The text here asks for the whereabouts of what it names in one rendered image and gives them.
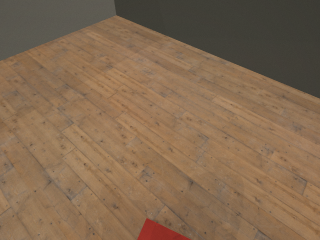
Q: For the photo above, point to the carton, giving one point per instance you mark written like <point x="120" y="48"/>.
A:
<point x="152" y="230"/>

